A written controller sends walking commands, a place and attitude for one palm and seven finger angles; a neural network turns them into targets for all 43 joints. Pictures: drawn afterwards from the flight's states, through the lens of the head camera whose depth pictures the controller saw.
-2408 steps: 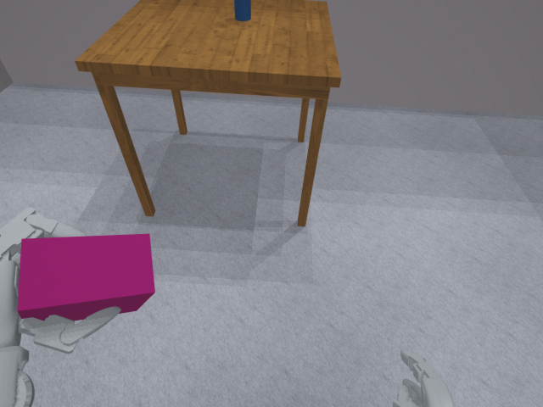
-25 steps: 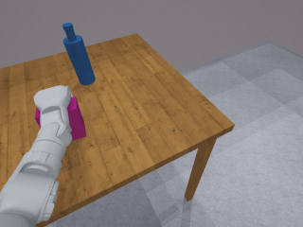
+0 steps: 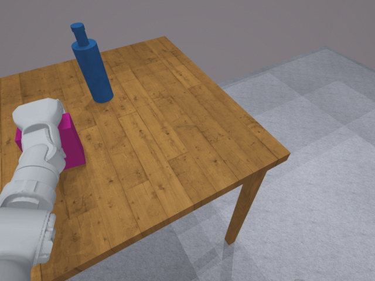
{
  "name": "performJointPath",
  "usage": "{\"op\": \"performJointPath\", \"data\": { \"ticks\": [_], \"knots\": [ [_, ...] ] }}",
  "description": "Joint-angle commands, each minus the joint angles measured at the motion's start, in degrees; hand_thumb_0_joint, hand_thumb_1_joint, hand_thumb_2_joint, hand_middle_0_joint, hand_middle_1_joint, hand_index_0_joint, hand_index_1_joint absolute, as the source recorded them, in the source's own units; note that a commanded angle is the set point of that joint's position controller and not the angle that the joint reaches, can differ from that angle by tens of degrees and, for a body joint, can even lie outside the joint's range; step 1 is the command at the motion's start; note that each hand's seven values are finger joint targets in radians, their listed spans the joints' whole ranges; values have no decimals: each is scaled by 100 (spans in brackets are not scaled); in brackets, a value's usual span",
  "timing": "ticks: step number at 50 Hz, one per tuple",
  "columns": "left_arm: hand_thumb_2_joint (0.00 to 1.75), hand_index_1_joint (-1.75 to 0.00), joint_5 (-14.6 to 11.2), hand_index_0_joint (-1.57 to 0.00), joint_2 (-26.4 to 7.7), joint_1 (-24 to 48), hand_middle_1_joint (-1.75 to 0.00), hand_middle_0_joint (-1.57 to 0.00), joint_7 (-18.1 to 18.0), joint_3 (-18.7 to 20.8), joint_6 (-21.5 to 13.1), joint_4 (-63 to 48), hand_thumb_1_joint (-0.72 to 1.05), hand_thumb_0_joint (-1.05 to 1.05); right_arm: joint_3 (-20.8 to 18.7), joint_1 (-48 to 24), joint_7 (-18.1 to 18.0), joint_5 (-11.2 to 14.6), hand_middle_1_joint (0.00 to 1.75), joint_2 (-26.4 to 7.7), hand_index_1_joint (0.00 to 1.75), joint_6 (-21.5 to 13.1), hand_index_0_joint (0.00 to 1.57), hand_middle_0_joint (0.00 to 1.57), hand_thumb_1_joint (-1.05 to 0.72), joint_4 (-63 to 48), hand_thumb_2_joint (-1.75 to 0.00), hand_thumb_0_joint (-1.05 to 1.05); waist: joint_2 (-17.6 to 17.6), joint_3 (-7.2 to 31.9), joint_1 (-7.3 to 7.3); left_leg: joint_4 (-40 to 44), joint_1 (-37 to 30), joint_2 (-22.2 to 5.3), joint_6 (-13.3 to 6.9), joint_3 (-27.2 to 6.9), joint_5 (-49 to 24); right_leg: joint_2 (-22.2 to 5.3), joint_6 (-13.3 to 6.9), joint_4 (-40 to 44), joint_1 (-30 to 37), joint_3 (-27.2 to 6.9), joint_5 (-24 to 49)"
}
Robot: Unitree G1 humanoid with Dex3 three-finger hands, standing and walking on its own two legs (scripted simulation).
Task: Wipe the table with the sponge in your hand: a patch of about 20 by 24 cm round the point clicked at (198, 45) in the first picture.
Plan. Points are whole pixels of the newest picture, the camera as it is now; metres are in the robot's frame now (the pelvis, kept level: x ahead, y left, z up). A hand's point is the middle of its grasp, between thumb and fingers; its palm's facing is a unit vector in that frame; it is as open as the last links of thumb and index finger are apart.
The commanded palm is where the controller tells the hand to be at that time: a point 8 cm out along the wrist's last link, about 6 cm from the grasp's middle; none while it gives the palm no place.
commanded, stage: slide back across to the first lane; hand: left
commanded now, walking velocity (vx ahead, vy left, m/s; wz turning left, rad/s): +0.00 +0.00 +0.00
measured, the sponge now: (56, 150) +0.40 +0.33 +0.05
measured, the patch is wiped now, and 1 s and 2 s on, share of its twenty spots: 1.00 1.00 1.00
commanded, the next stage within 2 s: wipe back along the first lane in 0.36 s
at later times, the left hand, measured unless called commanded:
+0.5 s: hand (17, 146) +0.37 +0.38 +0.10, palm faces -0.08 -0.02 -1.00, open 10.4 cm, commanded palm +0.35 +0.36 +0.16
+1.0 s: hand (32, 163) +0.34 +0.33 +0.09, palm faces -0.01 -0.03 -1.00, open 10.4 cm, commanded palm +0.31 +0.32 +0.14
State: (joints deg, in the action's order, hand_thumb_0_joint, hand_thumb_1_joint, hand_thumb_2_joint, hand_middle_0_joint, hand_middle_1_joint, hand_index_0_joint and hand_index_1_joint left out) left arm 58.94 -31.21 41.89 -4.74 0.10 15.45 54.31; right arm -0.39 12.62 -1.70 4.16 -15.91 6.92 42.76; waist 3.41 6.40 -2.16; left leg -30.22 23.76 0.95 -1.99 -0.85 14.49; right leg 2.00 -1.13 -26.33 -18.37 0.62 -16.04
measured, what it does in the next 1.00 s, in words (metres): stands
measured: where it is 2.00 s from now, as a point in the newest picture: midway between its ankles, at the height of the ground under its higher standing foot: outside the picture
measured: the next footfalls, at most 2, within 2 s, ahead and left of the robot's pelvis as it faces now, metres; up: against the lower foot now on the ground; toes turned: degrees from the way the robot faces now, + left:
none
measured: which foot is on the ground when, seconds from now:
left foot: down 0.00-1.00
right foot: down 0.00-1.00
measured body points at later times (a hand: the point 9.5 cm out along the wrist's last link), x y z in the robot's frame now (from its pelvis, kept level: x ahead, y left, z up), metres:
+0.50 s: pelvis +0.00 +0.01 +0.00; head +0.03 +0.00 +0.45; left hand +0.37 +0.37 +0.16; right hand +0.15 -0.24 -0.12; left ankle +0.00 +0.10 -0.74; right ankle -0.04 -0.11 -0.74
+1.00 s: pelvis +0.00 +0.00 +0.00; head +0.00 -0.02 +0.45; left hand +0.33 +0.33 +0.15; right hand +0.17 -0.23 -0.11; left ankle +0.00 +0.10 -0.74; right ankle -0.04 -0.11 -0.74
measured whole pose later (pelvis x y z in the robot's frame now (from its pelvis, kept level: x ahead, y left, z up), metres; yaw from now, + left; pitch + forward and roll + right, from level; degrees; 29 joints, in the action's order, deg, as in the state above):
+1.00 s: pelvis +0.00 +0.00 +0.00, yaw +2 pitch +4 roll -1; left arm 55.3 -28.5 23.0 -3.0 -1.3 16.9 30.3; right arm 0.1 8.3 -1.3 4.6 -15.7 7.2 40.3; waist 4.9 4.7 2.5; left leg -27.5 18.2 2.2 -2.4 -1.9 13.1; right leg 0.9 -0.8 -23.9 -12.5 1.7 -15.4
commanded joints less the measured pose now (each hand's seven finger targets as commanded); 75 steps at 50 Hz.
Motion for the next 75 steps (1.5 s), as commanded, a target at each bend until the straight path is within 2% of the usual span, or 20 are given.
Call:
{"op": "performJointPath", "data": {
  "ticks": [1, 6, 7, 11, 17, 23, 27, 28, 29, 33, 35, 37, 42, 50, 55, 62, 70, 72, 73, 75],
  "knots": [
    [130, -160, 185, -120, -1969, 2005, -160, -120, 13, 320, 36, -988, 10, 0, -285, -268, -51, -10, 30, -921, 30, -208, 20, 20, -90, -710, -90, 0, -39, 1631, 173, 154, -1147, 70, -167, -52, -1803, 40, -248, 285, 648, -24, 2101],
    [130, -160, 1, -120, -1878, 1885, -160, -120, 306, 255, -310, -1858, 10, 0, -315, -296, -103, 19, 30, -910, 30, -267, 20, 20, -90, -831, -90, 0, 100, 1718, 145, 152, -1598, 40, -186, -168, -2208, 59, -275, 340, 617, 7, 2274],
    [130, -160, -45, -120, -1670, 2023, -160, -120, 365, 99, -403, -2140, 10, 0, -296, -389, -122, 35, 30, -848, 30, -312, 20, 20, -90, -901, -90, 0, 251, 1680, 139, 193, -1736, 30, -177, -225, -2340, 65, -302, 355, 515, 21, 2183],
    [130, -160, -22, -120, -1987, 2003, -160, -120, 315, 380, -501, -2103, 10, 0, -319, -279, -149, 23, 30, -911, 30, -313, 20, 20, -90, -778, -90, 0, 221, 1379, 147, 265, -1788, 7, -145, -308, -2110, 107, -329, 426, 251, 80, 1724],
    [130, -160, -21, -120, -2279, 1779, -160, -120, 150, 770, -544, -2188, 10, 0, -291, -398, -123, -3, 30, -899, 30, -347, 20, 20, -90, -789, -90, 0, 274, 1720, 342, 268, -1802, 17, -33, -312, -2639, 89, -380, 317, 538, 110, 2059],
    [130, -160, 12, -120, -2440, 1682, -160, -120, 204, 795, -480, -2172, 10, 0, -293, -434, -113, -24, 30, -950, 30, -314, 20, 20, -90, -818, -90, 0, 308, 1745, 295, 247, -1866, 38, -64, -297, -2515, 89, -358, 375, 575, 92, 1987],
    [130, -160, -155, -120, -1502, 1367, -160, -120, 424, 147, -551, -2567, 10, 0, -287, -547, -94, 23, 30, -830, 30, -345, 20, 20, -90, -979, -90, 0, 280, 1644, 202, 230, -2090, -11, -60, -385, -2657, 82, -336, 434, 386, 125, 1935],
    [130, -160, -139, -120, -1624, 1115, -160, -120, 451, 224, -525, -2511, 10, 0, -315, -469, -101, 3, 30, -907, 30, -313, 20, 20, -90, -931, -90, 0, 355, 1554, 222, 222, -2160, -13, -64, -431, -2591, 111, -342, 473, 287, 123, 1802],
    [130, -160, -186, -120, -1362, 1141, -160, -120, 487, -8, -537, -2615, 10, 0, -301, -501, -109, 6, 30, -875, 30, -302, 20, 20, -90, -964, -90, 0, 251, 1470, 168, 228, -2131, -23, -62, -431, -2487, 102, -325, 476, 234, 136, 1732],
    [130, -160, -253, -120, -1566, 1116, -160, -120, 400, 278, -654, -2955, 10, 0, -288, -579, -142, 4, 30, -877, 30, -313, 20, 20, -90, -973, -90, 0, 215, 1415, 276, 321, -2108, 0, -56, -495, -2307, 127, -367, 474, 284, 143, 1597],
    [130, -160, -227, -120, -1364, 881, -160, -120, 299, 187, -564, -2998, 10, 0, -285, -628, -107, 5, 30, -845, 30, -299, 20, 20, -90, -978, -90, 0, 247, 1373, 325, 330, -2073, -19, 5, -524, -2343, 118, -370, 440, 235, 175, 1520],
    [130, -160, -237, -120, -1530, 664, -160, -120, 199, 470, -468, -2939, 10, 0, -256, -752, -78, 9, 30, -849, 30, -283, 20, 20, -90, -975, -90, 0, 152, 1303, 445, 411, -1884, -12, 18, -471, -2278, 126, -398, 452, 378, 155, 1538],
    [130, -160, -274, -120, -1474, 89, -160, -120, 8, 578, -126, -3239, 10, 0, -217, -1021, -5, -4, 30, -806, 30, -255, 20, 20, -90, -1096, -90, 0, 37, 1490, 597, 438, -1654, 42, -8, -346, -2276, 93, -373, 391, 829, 128, 1809],
    [130, -160, -201, -120, -1122, -211, -160, -120, 167, 146, 280, -3188, 10, 0, -191, -1168, -31, 28, 30, -804, 30, -220, 20, 20, -90, -1089, -90, 0, -94, 961, 451, 459, -1543, 96, -124, -253, -1596, 96, -332, 511, 654, 112, 1440],
    [130, -160, -207, -120, -1048, -409, -160, -120, 338, 69, 250, -3218, 10, 0, -159, -1217, -84, 33, 30, -792, 30, -211, 20, 20, -90, -1103, -90, 0, -184, 785, 412, 444, -1473, 122, -154, -200, -1430, 75, -319, 538, 663, 74, 1473],
    [130, -160, -319, -120, -996, -1236, -160, -120, 408, 232, 88, -3637, 10, 0, -157, -1378, -69, 8, 30, -768, 30, -204, 20, 20, -90, -1249, -90, 0, -221, 879, 548, 366, -1348, 165, -170, -127, -1539, 39, -305, 462, 937, -50, 1919],
    [130, -160, -426, -120, -709, -2023, -160, -120, 294, 148, 245, -4199, 10, 0, -197, -1492, -28, 5, 30, -755, 30, -254, 20, 20, -90, -1298, -90, 0, -369, 809, 586, 258, -1318, 175, -171, -71, -1657, 33, -266, 356, 968, -54, 2227],
    [130, -160, -478, -120, -936, -2360, -160, -120, 279, 415, 315, -4402, 10, 0, -183, -1615, -14, 2, 30, -763, 30, -276, 20, 20, -90, -1322, -90, 0, -329, 823, 685, 257, -1280, 183, -165, -96, -1692, 25, -287, 320, 1069, -152, 2328],
    [130, -160, -503, -120, -652, -2452, -160, -120, 285, 167, 355, -4510, 10, 0, -183, -1625, -12, -4, 30, -721, 30, -281, 20, 20, -90, -1347, -90, 0, -335, 769, 650, 237, -1293, 191, -177, -51, -1694, 16, -256, 301, 1066, -81, 2358],
    [130, -160, -516, -120, -599, -2532, -160, -120, 284, 116, 449, -4647, 10, 0, -176, -1662, -5, 3, 30, -717, 30, -293, 20, 20, -90, -1359, -90, 0, -389, 663, 633, 251, -1274, 184, -168, -49, -1633, 17, -243, 318, 1001, -66, 2298]
  ]
}}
